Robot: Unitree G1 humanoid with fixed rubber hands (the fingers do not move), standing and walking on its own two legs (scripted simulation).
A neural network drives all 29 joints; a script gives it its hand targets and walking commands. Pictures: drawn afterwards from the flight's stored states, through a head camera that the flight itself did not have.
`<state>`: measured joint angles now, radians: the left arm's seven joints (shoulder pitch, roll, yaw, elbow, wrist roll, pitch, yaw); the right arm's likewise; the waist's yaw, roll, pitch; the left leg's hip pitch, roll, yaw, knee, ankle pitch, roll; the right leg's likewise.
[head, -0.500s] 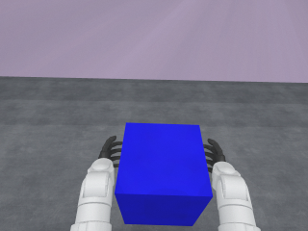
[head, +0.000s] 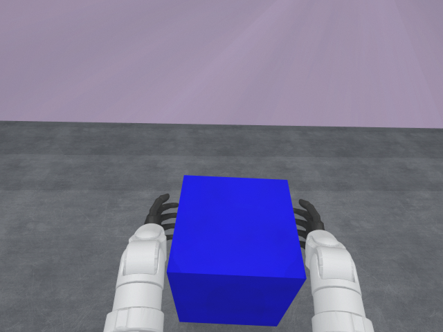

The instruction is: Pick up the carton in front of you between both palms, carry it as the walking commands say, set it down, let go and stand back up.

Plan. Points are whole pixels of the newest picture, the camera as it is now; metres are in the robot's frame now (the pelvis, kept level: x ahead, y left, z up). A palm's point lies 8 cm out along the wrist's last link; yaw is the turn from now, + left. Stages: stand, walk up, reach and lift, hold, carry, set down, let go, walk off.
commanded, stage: set down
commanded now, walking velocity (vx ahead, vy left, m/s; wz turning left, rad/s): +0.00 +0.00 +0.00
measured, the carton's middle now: (231, 253) +0.30 +0.00 -0.03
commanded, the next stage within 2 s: none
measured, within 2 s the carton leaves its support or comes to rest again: neither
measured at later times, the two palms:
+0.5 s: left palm (163, 255) +0.33 +0.15 -0.11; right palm (289, 254) +0.35 -0.14 -0.10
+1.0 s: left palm (171, 263) +0.38 +0.16 -0.25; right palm (275, 265) +0.39 -0.14 -0.25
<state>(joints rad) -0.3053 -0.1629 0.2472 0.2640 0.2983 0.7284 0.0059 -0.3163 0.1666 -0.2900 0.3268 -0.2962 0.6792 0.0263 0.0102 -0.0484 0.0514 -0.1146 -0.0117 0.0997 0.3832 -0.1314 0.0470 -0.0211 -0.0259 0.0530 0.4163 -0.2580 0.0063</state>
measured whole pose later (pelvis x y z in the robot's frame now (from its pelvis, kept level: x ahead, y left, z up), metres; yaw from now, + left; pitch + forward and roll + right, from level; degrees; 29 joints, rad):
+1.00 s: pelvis -0.05 -0.02 -0.18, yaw -2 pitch +40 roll -2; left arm -0.83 -0.06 0.48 0.57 0.30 0.30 -0.02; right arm -0.82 0.12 -0.48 0.60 -0.23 0.26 -0.06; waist 0.04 -0.06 -0.16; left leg -1.69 0.01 -0.04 1.34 -0.35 -0.01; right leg -1.60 0.06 0.03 1.41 -0.51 0.02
